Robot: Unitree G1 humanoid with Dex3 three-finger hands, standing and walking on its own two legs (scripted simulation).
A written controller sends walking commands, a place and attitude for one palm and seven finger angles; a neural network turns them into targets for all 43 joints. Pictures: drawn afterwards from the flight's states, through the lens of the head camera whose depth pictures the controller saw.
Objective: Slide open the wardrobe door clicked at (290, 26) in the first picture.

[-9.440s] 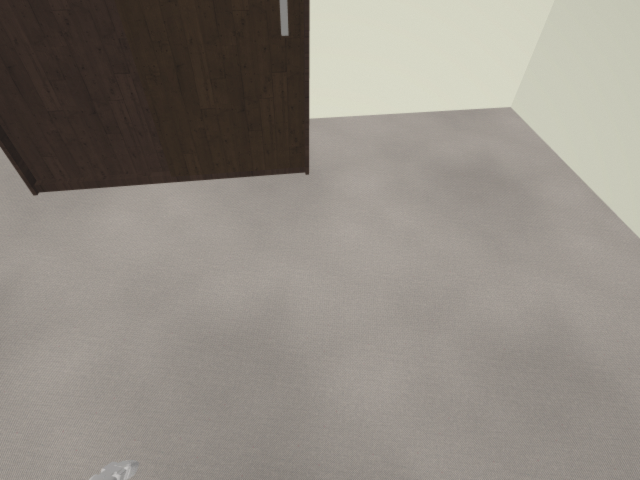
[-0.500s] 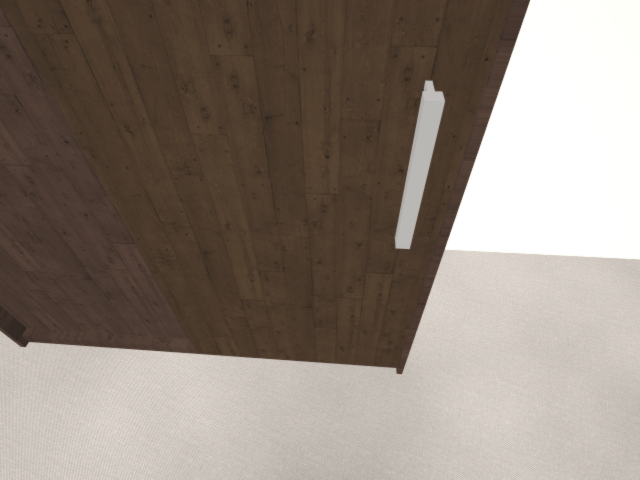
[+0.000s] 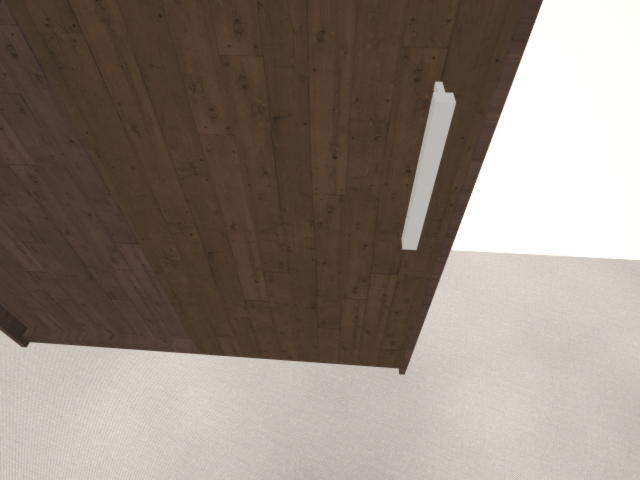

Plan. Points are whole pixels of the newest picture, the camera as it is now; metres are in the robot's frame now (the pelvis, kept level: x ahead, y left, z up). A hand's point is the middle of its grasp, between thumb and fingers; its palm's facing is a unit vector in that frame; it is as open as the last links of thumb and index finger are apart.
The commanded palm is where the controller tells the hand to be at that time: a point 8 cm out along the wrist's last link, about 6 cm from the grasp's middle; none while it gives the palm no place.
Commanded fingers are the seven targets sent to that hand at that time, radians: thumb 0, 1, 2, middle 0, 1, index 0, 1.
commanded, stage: look again from close up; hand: right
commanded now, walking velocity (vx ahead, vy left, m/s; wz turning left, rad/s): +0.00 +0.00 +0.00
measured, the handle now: (422, 175) +0.56 -0.13 +0.08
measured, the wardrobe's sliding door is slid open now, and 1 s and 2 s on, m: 0.00 0.00 0.00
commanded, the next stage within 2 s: shuffle to correct the standing spot in 0.52 s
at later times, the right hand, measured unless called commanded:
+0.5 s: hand out of the picture -0.03 -0.13 -0.18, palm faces +0.03 +0.99 -0.13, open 7.4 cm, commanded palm none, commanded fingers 0.00 -0.90 -0.90 0.20 0.30 0.20 0.30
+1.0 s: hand out of the picture -0.04 -0.12 -0.19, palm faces +0.14 +0.98 -0.11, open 7.4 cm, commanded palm none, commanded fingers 0.00 -0.90 -0.90 0.20 0.30 0.20 0.30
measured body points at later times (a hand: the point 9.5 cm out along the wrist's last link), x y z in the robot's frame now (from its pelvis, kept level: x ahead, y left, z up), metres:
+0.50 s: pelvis +0.00 +0.01 +0.00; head +0.01 +0.00 +0.45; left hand -0.02 +0.21 -0.16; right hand -0.03 -0.18 -0.17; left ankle -0.01 +0.11 -0.74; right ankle -0.01 -0.06 -0.74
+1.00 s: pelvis +0.04 +0.02 -0.01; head +0.06 -0.01 +0.44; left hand +0.00 +0.23 -0.16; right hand -0.04 -0.17 -0.18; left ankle -0.01 +0.11 -0.74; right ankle +0.01 -0.07 -0.72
